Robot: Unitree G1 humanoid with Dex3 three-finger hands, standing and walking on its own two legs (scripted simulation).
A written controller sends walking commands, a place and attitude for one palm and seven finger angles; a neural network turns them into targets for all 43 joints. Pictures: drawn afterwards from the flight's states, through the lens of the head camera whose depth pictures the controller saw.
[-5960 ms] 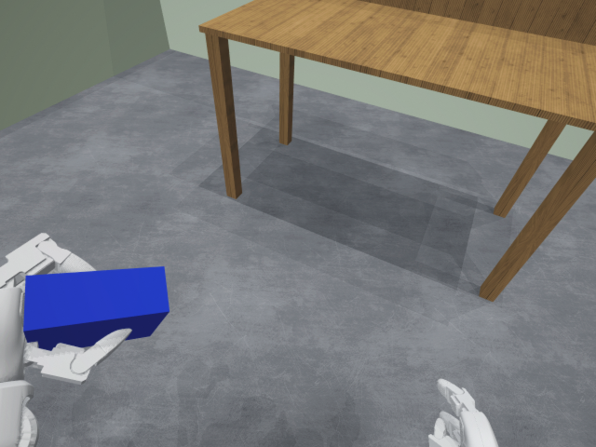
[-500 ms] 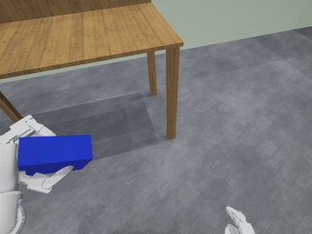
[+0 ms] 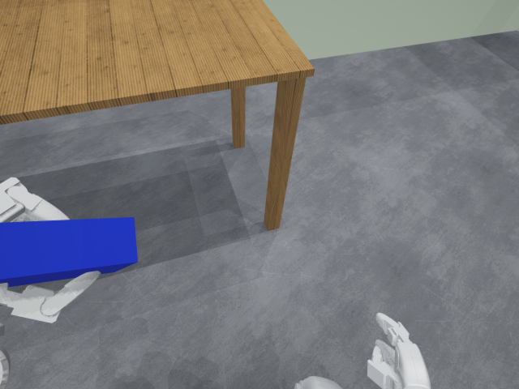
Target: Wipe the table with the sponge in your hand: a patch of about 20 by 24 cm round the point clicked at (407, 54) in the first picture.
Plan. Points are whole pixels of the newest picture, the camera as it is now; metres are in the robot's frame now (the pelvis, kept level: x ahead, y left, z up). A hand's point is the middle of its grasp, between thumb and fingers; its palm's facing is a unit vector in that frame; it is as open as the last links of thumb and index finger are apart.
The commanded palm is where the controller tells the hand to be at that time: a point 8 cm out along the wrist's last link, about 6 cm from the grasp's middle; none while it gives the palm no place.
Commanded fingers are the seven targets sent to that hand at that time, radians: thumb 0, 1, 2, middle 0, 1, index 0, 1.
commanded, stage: take the last steps up to it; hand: left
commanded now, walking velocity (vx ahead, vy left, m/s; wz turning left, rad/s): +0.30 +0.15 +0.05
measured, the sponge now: (85, 250) +0.24 +0.21 +0.16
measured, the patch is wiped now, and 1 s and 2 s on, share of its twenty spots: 0.00 0.00 0.00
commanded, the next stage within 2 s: come to a stop and stand still in 1.28 s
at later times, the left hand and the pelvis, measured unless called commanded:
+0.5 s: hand (79, 173) +0.32 +0.24 +0.18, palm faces +0.35 -0.78 -0.52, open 9.2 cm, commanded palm +0.26 +0.30 +0.18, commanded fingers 0.00 0.10 1.30 -1.20 -1.60 -1.20 -1.60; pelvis +0.11 +0.01 +0.01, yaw +3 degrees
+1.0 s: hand (56, 103) +0.43 +0.31 +0.20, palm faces +0.41 -0.72 -0.55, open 9.2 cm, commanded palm +0.38 +0.35 +0.18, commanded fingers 0.00 0.10 1.30 -1.20 -1.60 -1.20 -1.60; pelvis +0.23 +0.07 -0.01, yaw +2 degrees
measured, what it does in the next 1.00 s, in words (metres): walks ahead: right foot, then left foot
